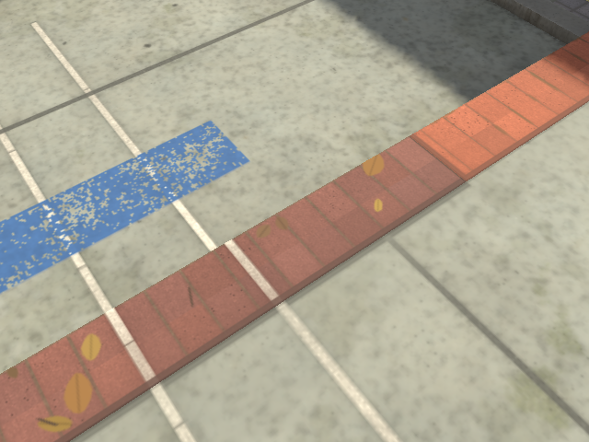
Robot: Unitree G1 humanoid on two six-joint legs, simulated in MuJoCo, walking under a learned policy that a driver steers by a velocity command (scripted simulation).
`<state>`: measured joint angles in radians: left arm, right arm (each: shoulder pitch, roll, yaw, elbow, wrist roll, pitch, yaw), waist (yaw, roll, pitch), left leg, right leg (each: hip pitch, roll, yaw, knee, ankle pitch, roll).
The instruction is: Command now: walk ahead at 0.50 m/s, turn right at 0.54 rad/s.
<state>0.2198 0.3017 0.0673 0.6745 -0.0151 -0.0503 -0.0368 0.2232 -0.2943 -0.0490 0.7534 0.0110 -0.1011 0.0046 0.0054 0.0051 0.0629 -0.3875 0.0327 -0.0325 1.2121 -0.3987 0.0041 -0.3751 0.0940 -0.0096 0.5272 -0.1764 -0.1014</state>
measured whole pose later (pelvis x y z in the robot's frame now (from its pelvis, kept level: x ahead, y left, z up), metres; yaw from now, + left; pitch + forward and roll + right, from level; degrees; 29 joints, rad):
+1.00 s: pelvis +0.52 -0.07 +0.01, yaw -9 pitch +1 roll +0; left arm 0.19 0.25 0.05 0.70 0.01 -0.08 -0.02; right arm 0.32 -0.31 -0.06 0.83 0.03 -0.05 0.00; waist -0.02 0.04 0.03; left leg -0.43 0.04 -0.05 1.13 -0.37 0.01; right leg -0.30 0.00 -0.08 0.46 -0.18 -0.04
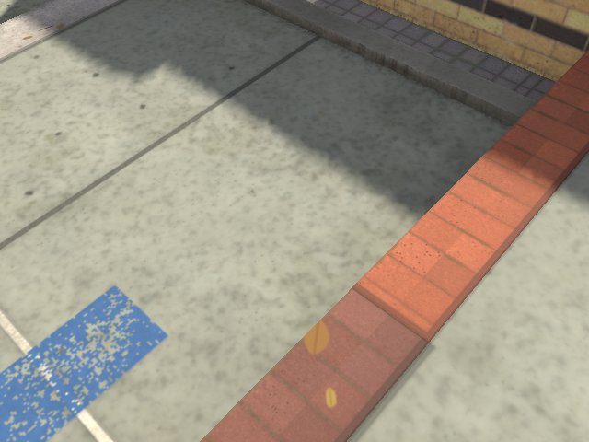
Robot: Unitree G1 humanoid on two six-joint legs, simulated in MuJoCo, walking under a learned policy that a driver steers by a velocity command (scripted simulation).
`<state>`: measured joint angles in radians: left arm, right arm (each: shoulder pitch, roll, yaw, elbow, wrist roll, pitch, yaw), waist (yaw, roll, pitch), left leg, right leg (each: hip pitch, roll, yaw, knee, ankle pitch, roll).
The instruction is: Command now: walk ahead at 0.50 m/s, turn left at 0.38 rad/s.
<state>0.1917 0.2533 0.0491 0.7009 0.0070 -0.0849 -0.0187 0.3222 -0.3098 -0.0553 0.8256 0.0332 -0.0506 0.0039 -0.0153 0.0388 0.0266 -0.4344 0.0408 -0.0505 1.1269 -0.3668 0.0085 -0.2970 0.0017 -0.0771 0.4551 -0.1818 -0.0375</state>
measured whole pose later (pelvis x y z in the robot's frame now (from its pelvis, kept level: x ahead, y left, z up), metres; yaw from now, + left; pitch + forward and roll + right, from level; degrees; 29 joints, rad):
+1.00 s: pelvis +0.51 +0.11 -0.02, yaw +35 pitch +2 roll -2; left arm 0.25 0.29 0.08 0.75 -0.03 -0.12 -0.05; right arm 0.30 -0.30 -0.07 0.65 0.04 0.01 -0.02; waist 0.00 0.04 -0.06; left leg -0.47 -0.06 -0.15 1.24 -0.47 0.07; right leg -0.33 0.02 -0.03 0.64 -0.34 -0.01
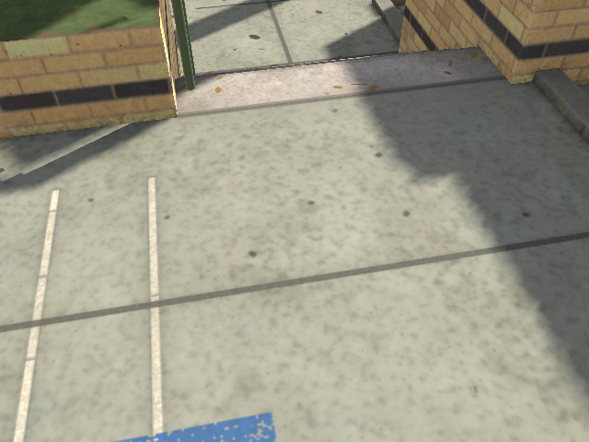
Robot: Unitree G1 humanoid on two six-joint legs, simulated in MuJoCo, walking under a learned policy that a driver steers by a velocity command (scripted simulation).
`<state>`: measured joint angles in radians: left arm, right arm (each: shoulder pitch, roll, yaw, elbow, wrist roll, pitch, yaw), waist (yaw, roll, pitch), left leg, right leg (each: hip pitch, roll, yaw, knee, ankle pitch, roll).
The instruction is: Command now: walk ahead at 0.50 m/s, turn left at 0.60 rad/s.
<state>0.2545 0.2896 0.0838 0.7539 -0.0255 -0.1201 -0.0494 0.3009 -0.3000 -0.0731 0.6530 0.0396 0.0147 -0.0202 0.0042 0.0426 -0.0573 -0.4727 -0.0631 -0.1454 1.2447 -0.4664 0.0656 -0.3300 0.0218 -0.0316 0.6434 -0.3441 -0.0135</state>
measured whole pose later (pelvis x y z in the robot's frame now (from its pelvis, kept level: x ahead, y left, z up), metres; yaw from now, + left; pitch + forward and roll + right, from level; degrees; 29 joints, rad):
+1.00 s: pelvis +0.57 +0.05 -0.16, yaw -7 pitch +2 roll +1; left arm 0.20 0.28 0.07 0.68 -0.01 -0.05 -0.03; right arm 0.19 -0.28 -0.06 0.88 0.01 -0.10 0.01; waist 0.00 0.00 0.05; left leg -0.37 0.02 -0.04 1.20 -0.41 0.01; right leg -0.42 0.09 0.00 0.58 -0.19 -0.10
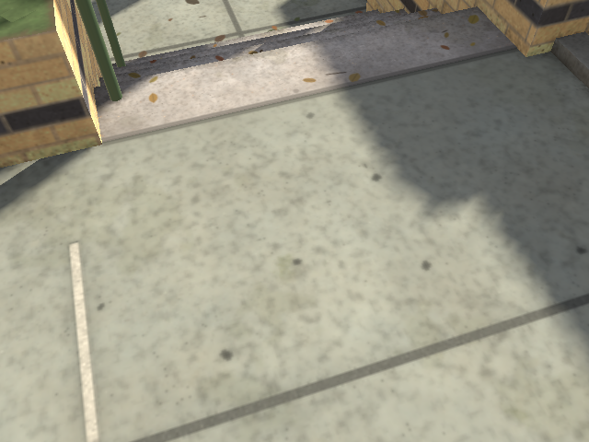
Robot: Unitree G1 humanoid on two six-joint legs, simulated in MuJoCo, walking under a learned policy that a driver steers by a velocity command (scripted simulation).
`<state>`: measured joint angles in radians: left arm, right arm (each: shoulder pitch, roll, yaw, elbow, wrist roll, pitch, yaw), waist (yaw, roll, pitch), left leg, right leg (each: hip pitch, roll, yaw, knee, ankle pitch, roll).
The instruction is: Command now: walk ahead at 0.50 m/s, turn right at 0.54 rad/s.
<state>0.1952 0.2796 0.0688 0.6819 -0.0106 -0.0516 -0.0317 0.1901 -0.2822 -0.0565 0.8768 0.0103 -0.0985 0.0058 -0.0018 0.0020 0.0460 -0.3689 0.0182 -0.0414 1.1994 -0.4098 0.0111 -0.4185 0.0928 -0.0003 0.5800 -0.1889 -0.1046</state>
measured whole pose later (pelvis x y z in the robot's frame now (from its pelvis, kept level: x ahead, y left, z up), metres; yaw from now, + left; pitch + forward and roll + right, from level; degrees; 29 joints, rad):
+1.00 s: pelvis +0.54 -0.08 +0.01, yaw -8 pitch +2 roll +0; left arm 0.10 0.25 0.04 0.67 0.00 -0.09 -0.02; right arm 0.38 -0.30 -0.04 0.87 0.03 -0.05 0.00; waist -0.05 0.03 0.04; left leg -0.36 0.01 -0.06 1.11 -0.43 0.01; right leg -0.36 0.00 -0.05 0.50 -0.17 -0.02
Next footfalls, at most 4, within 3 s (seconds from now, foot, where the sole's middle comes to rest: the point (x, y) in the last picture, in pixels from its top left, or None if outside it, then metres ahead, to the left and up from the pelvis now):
0.40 left None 0.40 0.11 -0.76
0.88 right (401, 364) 0.62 -0.20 -0.76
1.40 left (291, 266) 0.90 0.06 -0.76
1.88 right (334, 175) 1.22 -0.07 -0.76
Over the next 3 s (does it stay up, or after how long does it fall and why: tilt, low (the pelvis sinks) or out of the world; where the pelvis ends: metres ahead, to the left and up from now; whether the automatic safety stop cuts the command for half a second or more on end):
stays up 1.57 0.14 0.00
